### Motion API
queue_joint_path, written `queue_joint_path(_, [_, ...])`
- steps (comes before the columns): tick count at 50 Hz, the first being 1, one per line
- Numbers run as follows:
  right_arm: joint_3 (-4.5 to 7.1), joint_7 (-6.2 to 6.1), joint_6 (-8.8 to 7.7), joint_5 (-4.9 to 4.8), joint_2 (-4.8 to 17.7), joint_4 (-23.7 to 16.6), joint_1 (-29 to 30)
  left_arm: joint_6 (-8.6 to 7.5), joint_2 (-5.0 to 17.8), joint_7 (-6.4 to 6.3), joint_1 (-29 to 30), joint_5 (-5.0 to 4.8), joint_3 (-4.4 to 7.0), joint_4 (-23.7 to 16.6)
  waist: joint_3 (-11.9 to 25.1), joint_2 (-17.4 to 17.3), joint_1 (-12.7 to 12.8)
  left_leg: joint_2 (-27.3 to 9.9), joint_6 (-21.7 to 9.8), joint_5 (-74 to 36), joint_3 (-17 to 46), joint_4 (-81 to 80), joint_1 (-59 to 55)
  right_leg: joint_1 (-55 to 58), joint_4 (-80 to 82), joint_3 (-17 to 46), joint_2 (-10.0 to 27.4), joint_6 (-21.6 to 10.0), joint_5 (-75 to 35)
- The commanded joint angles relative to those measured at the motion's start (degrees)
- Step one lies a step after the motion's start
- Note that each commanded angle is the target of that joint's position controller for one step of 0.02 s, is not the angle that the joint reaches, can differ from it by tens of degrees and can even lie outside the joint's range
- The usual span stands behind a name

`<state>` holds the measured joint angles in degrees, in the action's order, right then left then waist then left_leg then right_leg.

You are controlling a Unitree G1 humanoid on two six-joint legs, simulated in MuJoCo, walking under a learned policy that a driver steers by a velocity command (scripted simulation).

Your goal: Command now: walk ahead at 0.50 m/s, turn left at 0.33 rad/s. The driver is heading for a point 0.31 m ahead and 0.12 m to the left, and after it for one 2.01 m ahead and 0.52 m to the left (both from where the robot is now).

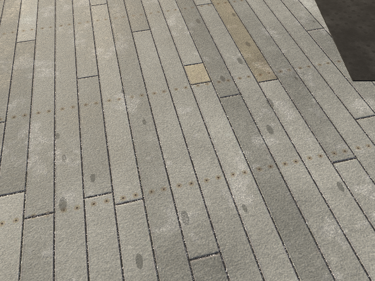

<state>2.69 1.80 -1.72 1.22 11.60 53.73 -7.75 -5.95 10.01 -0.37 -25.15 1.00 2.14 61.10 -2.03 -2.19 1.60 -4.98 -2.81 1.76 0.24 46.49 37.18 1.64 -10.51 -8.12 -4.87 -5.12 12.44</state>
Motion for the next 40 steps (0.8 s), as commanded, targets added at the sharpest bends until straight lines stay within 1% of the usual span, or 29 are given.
queue_joint_path(1, [-0.4,0.28,-0.62,-0.04,1.3,-4.6,6.5,-0.88,6.3,-0.68,-2.9,0.03,0.81,-1.6,-4.8,5.4,0.6,1.2,-0.8,-3.3,-3.3,-5.8,0.2,-2.1,4.6,3.8,16.6,-3.5,-22.2])
queue_joint_path(4, [-0.44,0.44,-0.9,0.24,1.6,-6.4,9.5,-0.53,7.0,-1.35,-4.6,0.4,0.91,-0.7,-5.3,5.4,1.2,2.4,-2.7,0.6,-5.6,-10.1,0.1,3.9,1.0,1.4,18.4,-3.4,-29.6])
queue_joint_path(6, [-0.03,0.3,-1.04,0.41,2.1,-6.5,7.9,-0.21,8.2,-1.83,-3.5,0.46,1.16,-0.8,-3.7,6.3,-0.3,4.9,-4.7,5.6,-7.9,-12.0,-4.2,6.3,-4.8,-0.7,19.0,-2.9,-44.2])
queue_joint_path(7, [0.36,0.07,-1.07,0.5,2.8,-5.9,5.4,0.04,9.0,-2.04,-2.9,0.52,1.38,-1.0,-1.9,7.2,-1.6,6.8,-6.0,8.6,-9.2,-12.2,-7.8,7.1,-9.7,-1.6,19.2,-2.6,-53.0])
queue_joint_path(8, [0.97,-0.14,-1.2,0.56,3.7,-4.6,0.7,0.48,9.9,-2.09,-2.3,0.63,1.63,-1.2,0.9,7.7,-3.5,8.9,-7.4,10.9,-10.1,-13.1,-12.9,7.2,-17.3,-2.5,19.2,-2.4,-58.4])
queue_joint_path(9, [1.83,-0.28,-1.54,0.86,5.0,-2.4,-6.7,0.96,10.6,-1.98,-1.5,0.43,1.83,-1.7,4.9,7.4,-6.6,10.5,-9.1,9.8,-9.8,-16.7,-22.0,4.2,-28.0,-3.6,18.7,-1.7,-56.4])
queue_joint_path(10, [3.4,-0.73,-1.77,1.79,8.9,-0.1,-15.6,0.98,10.6,-1.71,0.1,0.08,1.75,-3.5,9.6,4.6,-10.8,5.3,-12.3,11.2,-1.2,-19.3,-36.0,-7.1,-43.3,-4.1,17.5,-0.2,-43.2])
queue_joint_path(11, [5.15,-1.4,-1.47,1.93,15.2,-0.9,-17.9,0.56,5.4,-0.36,-1.6,-1.19,0.83,-7.3,15.4,-8.9,-8.5,-12.6,-21.3,11.1,28.1,-22.3,-53.8,-31.7,-67.1,-4.5,6.9,3.1,2.3])
queue_joint_path(12, [5.0,-1.13,-0.57,-0.02,15.0,-0.8,-17.1,-0.09,9.0,-0.04,3.8,-0.5,1.74,-9.1,17.3,-3.8,-8.6,-15.3,-23.0,8.7,41.3,-29.3,-54.9,-40.3,-74.2,8.0,2.9,3.1,15.6])
queue_joint_path(13, [4.63,-1.37,-0.32,-0.57,13.8,-1.0,-12.9,-0.8,8.7,0.3,8.5,-0.58,1.63,-11.1,8.6,-1.1,-6.8,-13.5,-20.7,6.9,31.4,-30.3,-48.4,-45.0,-71.7,10.2,7.1,2.6,10.0])
queue_joint_path(14, [3.88,-1.39,-0.48,-0.65,10.6,-1.3,-10.3,-1.28,8.6,0.3,9.1,-0.65,1.5,-11.3,4.4,2.9,-4.9,-11.3,-18.1,1.8,26.0,-31.8,-41.2,-42.7,-66.6,9.9,9.0,2.7,6.2])
queue_joint_path(15, [3.37,-1.58,-0.76,-0.7,8.8,-1.7,-8.0,-0.8,8.1,0.17,8.9,-0.07,1.63,-11.0,1.6,4.7,-2.5,-8.4,-15.8,-3.1,21.5,-32.7,-35.2,-39.5,-62.3,9.9,10.4,3.3,5.2])
queue_joint_path(16, [2.83,-1.87,-1.12,-1.14,7.4,-1.8,-6.9,0.39,7.6,0.19,7.8,0.99,1.53,-11.2,1.2,3.9,-0.7,-5.8,-14.5,-6.3,18.0,-33.4,-31.1,-36.0,-59.0,10.0,11.2,4.3,5.0])
queue_joint_path(17, [2.61,-1.94,-1.63,-1.31,7.3,-1.9,-7.1,1.61,7.0,0.41,7.2,1.58,1.49,-11.3,1.7,2.9,0.1,-4.4,-14.1,-8.0,16.2,-33.7,-29.2,-33.9,-56.9,9.9,11.4,5.1,5.1])
queue_joint_path(18, [2.7,-1.94,-2.18,-1.48,8.0,-1.7,-8.1,2.53,6.7,0.65,7.5,1.85,1.47,-11.8,1.8,2.5,0.4,-3.5,-14.1,-10.3,15.2,-33.9,-28.4,-33.6,-55.2,9.3,11.3,5.9,5.0])
queue_joint_path(20, [3.11,-1.92,-2.54,-1.45,9.9,-1.6,-10.1,3.53,6.6,0.96,10.4,1.81,1.42,-13.3,1.2,1.4,0.0,-2.0,-13.7,-10.3,14.1,-34.9,-27.0,-35.1,-51.0,8.3,11.3,7.3,2.0])
queue_joint_path(21, [3.2,-1.89,-2.5,-1.4,10.3,-1.7,-11.3,3.74,6.8,1.03,13.1,1.76,1.43,-14.5,0.5,0.8,-0.7,-1.6,-13.3,-9.4,14.2,-35.5,-27.0,-36.7,-48.5,8.1,11.4,7.8,-0.3])
queue_joint_path(23, [3.16,-1.77,-2.26,-1.32,10.3,-1.7,-14.0,3.94,7.5,1.07,18.6,1.52,1.47,-16.6,-0.6,-0.1,-2.7,-1.2,-12.1,-8.3,15.3,-35.9,-28.7,-40.0,-43.2,7.9,11.2,8.5,-4.5])
queue_joint_path(26, [3.17,-1.81,-2.0,-1.21,10.4,-1.9,-17.4,3.95,7.7,1.3,24.3,1.29,1.25,-19.0,-0.4,-1.0,-5.0,-1.0,-10.7,-9.3,16.7,-34.8,-33.3,-42.6,-37.1,8.4,10.1,8.4,-9.4])
queue_joint_path(29, [2.98,-2.17,-1.97,-0.91,10.3,-1.8,-19.9,3.58,7.5,1.72,28.6,1.13,0.67,-20.9,-0.6,-1.5,-6.5,-1.3,-10.4,-12.4,16.8,-33.4,-37.8,-43.3,-31.3,8.0,8.9,7.7,-11.5])
queue_joint_path(32, [2.59,-2.72,-2.14,-0.37,9.9,-1.4,-21.8,2.81,7.4,2.12,32.1,0.82,0.1,-22.8,-1.3,-2.0,-7.7,-2.5,-9.7,-17.3,16.9,-31.8,-40.9,-40.7,-25.4,6.9,7.5,5.8,-11.7])
queue_joint_path(33, [2.57,-2.96,-2.27,-0.26,10.2,-1.4,-21.5,2.54,7.7,2.15,31.7,0.73,0.11,-23.0,-1.5,-2.4,-7.1,-3.3,-9.2,-19.1,17.1,-31.2,-41.4,-38.5,-23.5,7.1,7.1,4.9,-11.1])
queue_joint_path(34, [2.62,-3.15,-2.42,-0.2,10.8,-1.6,-20.4,2.28,8.3,2.08,29.6,0.68,0.25,-22.8,-1.4,-2.6,-5.7,-3.8,-8.3,-21.6,16.9,-30.2,-41.0,-34.7,-21.4,7.2,6.6,3.8,-9.8])
queue_joint_path(35, [2.72,-3.2,-2.63,-0.18,11.6,-1.9,-18.8,2.01,9.3,1.8,25.9,0.62,0.63,-21.8,-0.4,-2.9,-3.8,-3.7,-7.1,-27.6,16.2,-27.8,-40.1,-28.8,-19.7,6.8,5.3,2.6,-7.6])
queue_joint_path(36, [2.87,-3.07,-2.83,-0.07,12.4,-1.9,-17.9,1.7,10.7,1.28,20.3,0.49,1.28,-20.1,2.1,-2.8,-1.5,-2.9,-6.3,-35.2,15.3,-22.2,-39.9,-21.7,-18.7,6.0,3.4,1.5,-5.1])
queue_joint_path(37, [2.82,-2.68,-2.98,-0.12,12.6,-1.9,-17.0,1.16,11.8,0.61,11.9,0.49,1.9,-17.6,6.4,-0.7,2.7,-0.3,-5.2,-35.9,12.7,-12.1,-38.0,-11.6,-15.3,5.8,3.3,0.1,-6.9])
queue_joint_path(38, [2.09,-2.29,-3.29,-0.47,10.1,-3.2,-17.5,0.65,15.0,-0.28,3.1,1.66,2.73,-16.4,13.4,3.4,5.7,2.5,-4.4,-21.2,11.0,2.5,-29.3,2.1,-15.2,16.3,13.3,-2.6,-0.9])
queue_joint_path(39, [1.3,-2.03,-3.1,-2.79,5.1,-3.3,-26.3,1.11,21.2,-0.14,-0.6,2.55,4.37,-15.5,20.5,18.0,2.5,13.2,-1.7,18.6,5.1,22.8,-11.5,16.4,-10.7,44.0,28.6,-11.2,1.8])
queue_joint_path(40, [1.76,-2.38,-2.89,-0.69,9.5,-2.3,-25.0,2.02,16.7,0.58,3.2,0.66,3.74,-15.4,16.6,12.1,0.9,11.1,-2.4,26.0,7.3,28.5,-4.9,11.2,-5.4,52.1,28.4,-11.5,7.7])
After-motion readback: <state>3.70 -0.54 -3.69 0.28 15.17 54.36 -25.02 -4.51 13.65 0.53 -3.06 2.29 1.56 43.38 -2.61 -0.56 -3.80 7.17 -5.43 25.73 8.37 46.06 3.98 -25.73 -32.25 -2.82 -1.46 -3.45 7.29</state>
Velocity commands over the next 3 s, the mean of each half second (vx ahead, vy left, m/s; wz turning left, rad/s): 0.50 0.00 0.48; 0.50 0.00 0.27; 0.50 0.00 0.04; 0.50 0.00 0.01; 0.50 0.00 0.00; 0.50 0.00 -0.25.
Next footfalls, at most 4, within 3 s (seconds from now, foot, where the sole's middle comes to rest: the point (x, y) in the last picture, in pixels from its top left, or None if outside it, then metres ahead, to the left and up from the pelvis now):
0.20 left None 0.26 0.10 -0.78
0.76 right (194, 249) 0.61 0.04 -0.78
1.28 left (123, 208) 0.78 0.33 -0.78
1.86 right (143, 142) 1.13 0.28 -0.78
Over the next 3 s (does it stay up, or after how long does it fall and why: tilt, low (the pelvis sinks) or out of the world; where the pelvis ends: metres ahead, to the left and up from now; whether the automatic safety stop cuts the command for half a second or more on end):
stays up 1.51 0.53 -0.03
